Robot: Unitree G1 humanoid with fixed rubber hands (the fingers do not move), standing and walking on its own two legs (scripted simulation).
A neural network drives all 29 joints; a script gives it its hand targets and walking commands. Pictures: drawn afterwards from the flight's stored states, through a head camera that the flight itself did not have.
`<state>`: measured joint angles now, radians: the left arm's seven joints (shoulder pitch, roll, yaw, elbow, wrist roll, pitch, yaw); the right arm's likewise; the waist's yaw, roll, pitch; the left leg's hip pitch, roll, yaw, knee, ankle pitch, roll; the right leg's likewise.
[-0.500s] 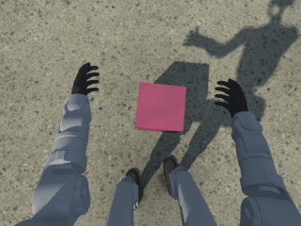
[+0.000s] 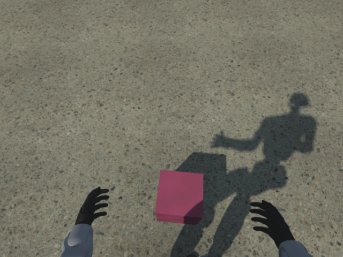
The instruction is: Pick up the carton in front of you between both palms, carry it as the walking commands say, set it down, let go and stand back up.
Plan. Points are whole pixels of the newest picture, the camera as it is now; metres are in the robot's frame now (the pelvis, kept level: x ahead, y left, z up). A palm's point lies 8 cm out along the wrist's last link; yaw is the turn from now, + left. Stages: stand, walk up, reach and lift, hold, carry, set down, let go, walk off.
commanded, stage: let go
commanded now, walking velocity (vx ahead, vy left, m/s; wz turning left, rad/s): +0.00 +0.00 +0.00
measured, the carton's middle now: (178, 198) +0.40 -0.05 -0.64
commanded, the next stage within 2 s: stand in 0.64 s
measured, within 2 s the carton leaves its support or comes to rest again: neither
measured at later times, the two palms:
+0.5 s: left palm out of the picture +0.16 +0.25 -0.06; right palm (276, 240) +0.16 -0.21 -0.05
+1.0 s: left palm out of the picture +0.13 +0.30 -0.07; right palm (301, 246) +0.15 -0.28 -0.09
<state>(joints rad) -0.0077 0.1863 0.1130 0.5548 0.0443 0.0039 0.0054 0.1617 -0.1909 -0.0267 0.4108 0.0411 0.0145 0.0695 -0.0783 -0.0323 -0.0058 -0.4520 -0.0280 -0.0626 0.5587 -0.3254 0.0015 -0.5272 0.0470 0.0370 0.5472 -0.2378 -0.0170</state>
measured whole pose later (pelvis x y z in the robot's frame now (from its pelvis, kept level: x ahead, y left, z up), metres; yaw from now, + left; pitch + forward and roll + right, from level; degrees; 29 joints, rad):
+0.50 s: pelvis +0.00 +0.02 +0.01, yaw -1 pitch -5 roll -1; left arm 0.23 0.21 0.03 0.44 -0.01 0.11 -0.04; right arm 0.21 -0.22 -0.04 0.39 -0.02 0.19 0.05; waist 0.00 0.02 0.10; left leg -0.06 -0.04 -0.05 0.48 -0.33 0.03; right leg -0.14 0.03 0.06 0.47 -0.25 0.00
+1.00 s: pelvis +0.01 +0.00 +0.01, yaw +1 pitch +0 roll +0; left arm 0.20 0.33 0.05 0.74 0.04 0.01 0.02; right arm 0.20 -0.35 -0.03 0.71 -0.04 0.02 -0.02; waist 0.01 0.05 0.01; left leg -0.15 -0.03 -0.08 0.49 -0.35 0.00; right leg -0.23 0.04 0.02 0.51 -0.28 -0.03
